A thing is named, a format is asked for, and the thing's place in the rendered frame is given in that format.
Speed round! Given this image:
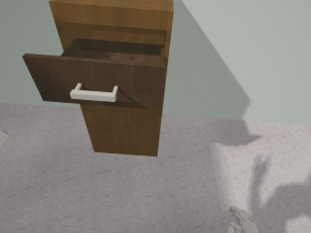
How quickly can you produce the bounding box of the drawer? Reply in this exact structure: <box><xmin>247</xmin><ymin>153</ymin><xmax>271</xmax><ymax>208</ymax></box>
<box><xmin>22</xmin><ymin>38</ymin><xmax>165</xmax><ymax>110</ymax></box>

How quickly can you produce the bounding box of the cabinet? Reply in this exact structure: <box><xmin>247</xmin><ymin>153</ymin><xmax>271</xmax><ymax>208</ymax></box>
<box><xmin>49</xmin><ymin>0</ymin><xmax>174</xmax><ymax>157</ymax></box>

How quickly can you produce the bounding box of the handle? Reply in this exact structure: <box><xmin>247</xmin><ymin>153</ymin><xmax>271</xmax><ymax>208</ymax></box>
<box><xmin>70</xmin><ymin>83</ymin><xmax>118</xmax><ymax>102</ymax></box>

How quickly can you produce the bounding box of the right robot hand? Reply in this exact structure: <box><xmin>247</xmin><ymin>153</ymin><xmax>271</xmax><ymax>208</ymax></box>
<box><xmin>227</xmin><ymin>205</ymin><xmax>259</xmax><ymax>233</ymax></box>

